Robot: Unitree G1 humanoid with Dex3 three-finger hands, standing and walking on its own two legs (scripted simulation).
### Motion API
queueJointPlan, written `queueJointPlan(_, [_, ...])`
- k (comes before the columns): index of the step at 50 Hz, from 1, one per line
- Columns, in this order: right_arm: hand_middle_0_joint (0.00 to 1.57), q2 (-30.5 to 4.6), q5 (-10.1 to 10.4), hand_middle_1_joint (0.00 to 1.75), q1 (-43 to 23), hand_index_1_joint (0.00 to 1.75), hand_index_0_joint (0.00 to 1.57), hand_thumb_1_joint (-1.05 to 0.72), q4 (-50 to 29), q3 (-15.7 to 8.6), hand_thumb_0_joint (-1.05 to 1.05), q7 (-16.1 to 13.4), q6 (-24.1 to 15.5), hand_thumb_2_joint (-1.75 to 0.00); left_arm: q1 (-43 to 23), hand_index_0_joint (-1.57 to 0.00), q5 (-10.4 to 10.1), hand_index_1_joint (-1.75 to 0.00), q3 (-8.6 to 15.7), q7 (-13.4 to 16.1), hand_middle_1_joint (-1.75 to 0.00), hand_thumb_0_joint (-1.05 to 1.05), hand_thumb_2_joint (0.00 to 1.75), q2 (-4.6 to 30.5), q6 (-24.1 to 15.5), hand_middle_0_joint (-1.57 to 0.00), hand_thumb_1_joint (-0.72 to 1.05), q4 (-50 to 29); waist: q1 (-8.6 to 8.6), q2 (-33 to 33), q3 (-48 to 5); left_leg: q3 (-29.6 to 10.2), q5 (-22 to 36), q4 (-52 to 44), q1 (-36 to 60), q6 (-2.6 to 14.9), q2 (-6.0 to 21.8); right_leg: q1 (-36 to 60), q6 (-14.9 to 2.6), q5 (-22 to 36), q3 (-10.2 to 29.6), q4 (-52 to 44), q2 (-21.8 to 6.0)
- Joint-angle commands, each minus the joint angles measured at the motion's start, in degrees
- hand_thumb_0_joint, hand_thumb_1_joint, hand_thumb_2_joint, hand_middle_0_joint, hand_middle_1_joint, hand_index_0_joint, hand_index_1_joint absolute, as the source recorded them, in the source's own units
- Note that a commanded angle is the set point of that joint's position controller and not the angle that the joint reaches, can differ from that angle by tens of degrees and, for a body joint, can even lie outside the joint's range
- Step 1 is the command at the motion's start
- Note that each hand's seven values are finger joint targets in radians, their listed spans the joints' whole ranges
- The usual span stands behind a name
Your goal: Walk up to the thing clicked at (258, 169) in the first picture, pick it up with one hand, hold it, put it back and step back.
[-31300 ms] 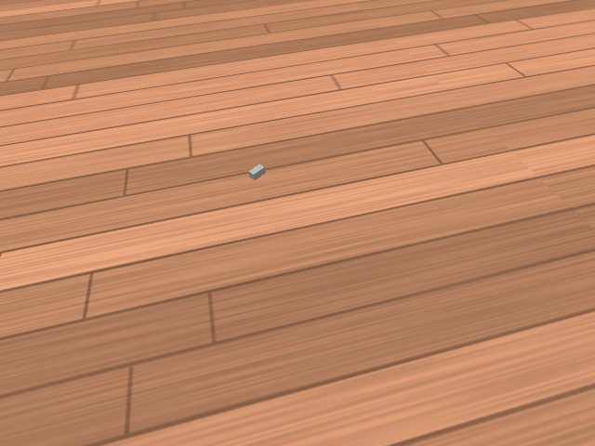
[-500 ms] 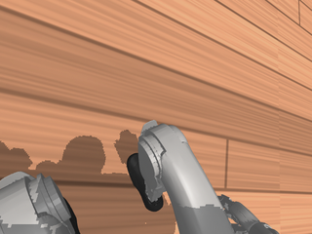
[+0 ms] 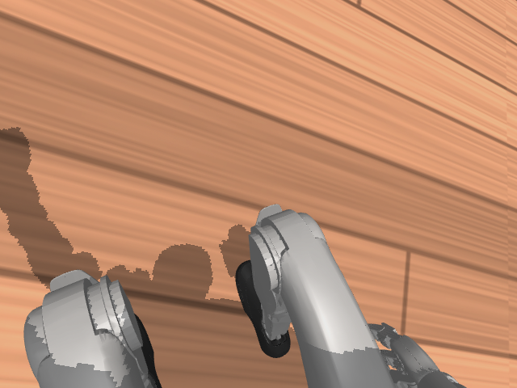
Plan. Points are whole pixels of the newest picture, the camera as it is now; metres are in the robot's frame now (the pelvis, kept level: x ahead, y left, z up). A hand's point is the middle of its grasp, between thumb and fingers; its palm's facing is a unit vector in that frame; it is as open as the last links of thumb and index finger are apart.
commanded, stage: lift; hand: left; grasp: from above
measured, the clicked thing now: out of the picture +0.54 +0.34 -0.19
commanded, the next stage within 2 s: hold in 1.70 s
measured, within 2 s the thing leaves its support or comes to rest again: neither
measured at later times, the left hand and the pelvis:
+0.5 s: hand out of the picture +0.46 +0.34 -0.05, palm faces -0.47 -0.10 -0.87, open 6.7 cm; pelvis +0.00 +0.00 +0.06, yaw +5 degrees
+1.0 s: hand out of the picture +0.36 +0.31 +0.15, palm faces -0.43 -0.12 -0.89, open 6.7 cm; pelvis +0.00 +0.00 +0.22, yaw +9 degrees
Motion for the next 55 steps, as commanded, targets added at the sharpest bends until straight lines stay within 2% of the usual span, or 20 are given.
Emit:
queueJointPlan(1, [0.2,-16.3,0.0,0.3,13.2,0.3,0.2,-0.91,-0.3,-6.5,0.0,-1.5,0.6,-0.9,-19.4,-1.22,-1.4,-0.12,2.9,1.0,-0.18,0.0,0.04,13.4,0.5,-1.17,0.87,-11.9,-1.94,26.2,-44.2,5.7,9.3,-14.5,34.9,-0.3,0.2,19.0,-5.88,10.7,-5.1,-12.7,1.6])
queueJointPlan(2, [0.2,-16.7,0.3,0.3,13.6,0.3,0.2,-0.91,-0.1,-7.1,0.0,-1.7,0.9,-0.9,-18.9,-1.22,-1.8,-0.12,3.5,0.6,-0.19,0.0,0.05,13.7,0.8,-1.17,0.87,-13.1,-1.03,27.1,-44.8,5.7,10.4,-15.0,36.4,-0.49,-0.1,18.5,-6.01,11.3,-4.9,-12.8,1.3])
queueJointPlan(6, [0.2,-16.4,1.1,0.3,14.0,0.3,0.2,-0.91,-0.6,-8.2,0.0,-2.2,2.1,-0.9,-16.0,-1.2,-3.8,-0.18,3.6,-2.6,-0.25,0.0,0.08,12.5,1.9,-1.14,0.86,-14.5,-0.08,26.4,-45.6,5.9,10.9,-16.5,37.7,-0.41,-0.3,18.4,-6.38,10.9,-4.3,-14.0,1.1])
queueJointPlan(13, [0.2,-15.4,2.2,0.3,14.4,0.3,0.2,-0.91,-0.2,-10.3,0.0,-3.0,3.8,-0.9,-12.0,-1.24,-6.1,-0.19,6.1,-6.6,-0.25,0.0,0.11,12.7,0.1,-1.17,0.91,-23.6,2.55,25.4,-49.2,6.8,12.5,-19.1,41.0,-0.14,-1.2,21.8,-6.79,11.3,-2.8,-17.2,0.5])
queueJointPlan(15, [0.2,-14.5,2.5,0.3,14.1,0.3,0.2,-0.91,-0.1,-10.9,0.0,-3.2,4.1,-0.9,-10.9,-1.22,-7.2,-0.2,6.7,-7.4,-0.27,0.0,0.1,12.2,-0.8,-1.15,0.9,-26.6,3.44,25.3,-52.7,7.1,12.9,-20.4,42.9,0.12,-1.1,23.1,-6.49,11.7,-2.2,-17.8,0.4])
queueJointPlan(18, [0.2,-13.7,3.2,0.3,14.0,0.3,0.2,-0.91,0.3,-11.8,0.0,-3.7,4.6,-0.9,-7.3,-1.21,-8.4,-0.19,6.1,-7.9,-0.26,0.0,0.1,9.7,-1.6,-1.14,0.89,-27.1,4.27,23.9,-50.1,6.8,10.0,-23.7,43.5,0.22,-1.4,22.3,-6.61,9.4,-1.6,-19.8,0.1])
queueJointPlan(19, [0.2,-13.6,3.4,0.3,13.6,0.3,0.2,-0.91,0.4,-12.4,0.0,-3.9,4.7,-0.9,-6.3,-1.21,-8.6,-0.19,6.8,-8.0,-0.26,0.0,0.11,10.0,-1.8,-1.15,0.89,-28.0,5.1,23.5,-50.4,6.8,9.6,-24.6,45.2,0.32,-1.2,22.0,-6.58,9.1,-1.4,-20.7,0.0])
queueJointPlan(21, [0.2,-12.6,3.6,0.3,13.1,0.3,0.2,-0.91,0.5,-12.9,0.0,-4.0,4.9,-0.9,-6.1,-1.22,-9.5,-0.21,5.8,-8.1,-0.28,0.0,0.12,7.7,-2.3,-1.15,0.9,-29.9,5.18,22.8,-51.4,6.9,7.2,-26.6,46.0,0.6,-1.0,23.5,-6.25,8.1,-0.9,-21.8,0.1])
queueJointPlan(27, [0.2,-10.5,5.2,0.3,11.8,0.3,0.2,-0.9,1.5,-14.6,0.0,-4.8,4.6,-0.9,-3.1,-1.2,-11.4,-0.22,4.6,-7.7,-0.28,0.0,0.13,3.9,-2.6,-1.14,0.9,-34.3,6.9,20.4,-53.1,6.5,6.4,-32.9,50.8,1.16,-0.4,27.4,-5.33,9.4,0.2,-25.3,-0.2])
queueJointPlan(29, [0.2,-10.3,5.5,0.3,11.1,0.3,0.2,-0.9,2.0,-14.9,0.0,-5.1,4.3,-0.9,-0.3,-1.18,-11.9,-0.23,3.7,-7.4,-0.3,0.0,0.13,1.9,-2.2,-1.11,0.88,-33.5,7.04,18.8,-51.1,5.8,5.3,-35.1,51.9,0.98,-0.2,28.6,-5.23,9.1,0.1,-26.5,-0.3])
queueJointPlan(32, [0.2,-9.6,6.2,0.3,10.1,0.3,0.2,-0.9,1.8,-15.5,0.0,-5.7,4.0,-0.9,0.4,-1.15,-12.2,-0.23,4.3,-6.4,-0.31,0.0,0.1,2.3,-1.3,-1.08,0.85,-36.7,8.47,19.5,-52.5,5.3,4.0,-39.8,56.0,0.91,0.1,32.5,-4.76,9.1,0.4,-28.9,-0.3])
queueJointPlan(34, [0.2,-9.2,6.6,0.3,9.2,0.3,0.2,-0.9,2.1,-15.9,0.0,-6.0,3.8,-0.9,2.5,-1.16,-12.6,-0.22,3.2,-6.0,-0.29,0.0,0.1,-0.2,-0.4,-1.09,0.86,-36.4,8.34,17.5,-51.0,5.0,3.3,-42.2,57.4,0.91,0.3,34.4,-4.5,8.9,0.4,-31.0,-0.2])
queueJointPlan(38, [0.2,-7.9,7.2,0.3,8.1,0.3,0.2,-0.9,2.5,-16.1,0.0,-6.6,3.3,-0.9,7.4,-1.11,-13.3,-0.2,3.1,-5.2,-0.28,0.0,0.07,-1.8,1.8,-1.04,0.79,-38.4,9.98,15.4,-50.7,6.2,5.8,-46.4,61.7,0.92,0.2,41.9,-4.24,10.1,1.0,-36.7,-0.1])
queueJointPlan(40, [0.2,-7.3,7.6,0.3,7.0,0.3,0.2,-0.9,2.6,-16.0,0.0,-6.9,3.0,-0.9,12.2,-1.11,-13.6,-0.2,2.0,-5.3,-0.28,0.0,0.07,-4.1,3.1,-1.03,0.78,-37.6,10.5,13.5,-48.6,6.3,5.6,-49.2,63.0,0.85,0.3,44.5,-4.18,9.7,1.2,-39.4,0.0])
queueJointPlan(44, [0.2,-6.1,8.2,0.3,5.5,0.3,0.2,-0.9,2.9,-16.1,0.0,-7.9,2.1,-0.9,16.8,-1.07,-14.1,-0.2,1.4,-5.6,-0.28,0.0,0.04,-5.5,4.0,-0.99,0.73,-41.0,11.7,11.6,-46.0,7.1,5.2,-54.6,67.5,0.75,0.3,51.5,-4.07,9.5,2.0,-45.5,0.2])
queueJointPlan(46, [0.2,-5.7,8.5,0.3,5.0,0.3,0.2,-0.9,2.8,-16.1,0.0,-8.2,1.7,-0.9,17.5,-1.09,-14.6,-0.19,2.2,-5.0,-0.27,0.0,0.04,-5.4,4.2,-1.01,0.75,-43.8,11.92,11.0,-45.6,7.4,4.2,-57.6,69.8,0.81,0.3,55.1,-3.96,8.8,2.7,-48.9,0.2])
queueJointPlan(48, [0.2,-5.2,8.8,0.3,4.7,0.3,0.2,-0.9,3.2,-15.9,0.0,-8.8,0.9,-0.9,18.3,-1.09,-14.6,-0.19,1.1,-4.7,-0.26,0.0,0.04,-7.5,4.3,-1.02,0.75,-44.6,11.66,11.5,-43.3,7.0,3.8,-60.8,72.6,0.58,0.5,57.1,-3.91,8.9,2.9,-51.2,0.2])
queueJointPlan(51, [0.2,-5.0,9.1,0.3,4.3,0.3,0.2,-0.9,3.9,-16.0,0.0,-9.6,-0.3,-0.9,20.7,-1.1,-14.5,-0.17,1.2,-3.4,-0.25,0.0,0.04,-8.3,4.3,-1.03,0.76,-44.2,12.46,10.0,-40.0,6.5,1.8,-65.9,76.5,0.39,0.6,60.9,-3.79,7.3,3.5,-55.9,0.2])
queueJointPlan(53, [0.2,-4.6,9.3,0.3,4.5,0.3,0.2,-0.9,4.4,-15.7,0.0,-10.0,-1.3,-0.9,21.3,-1.1,-14.2,-0.17,-1.1,-2.9,-0.24,0.0,0.06,-11.4,4.4,-1.04,0.75,-42.4,11.73,9.3,-35.7,6.5,-0.4,-69.2,78.0,0.4,0.6,63.1,-3.72,5.8,3.8,-59.4,0.3])
queueJointPlan(55, [0.2,-4.7,9.4,0.3,4.3,0.3,0.2,-0.9,5.2,-16.0,0.0,-10.3,-2.3,-0.9,21.9,-1.1,-14.0,-0.19,-0.7,-1.9,-0.26,0.0,0.06,-11.1,4.5,-1.03,0.76,-41.5,12.52,9.2,-35.9,6.3,-0.1,-71.8,81.4,0.23,0.5,65.9,-3.7,5.9,4.3,-62.1,0.4])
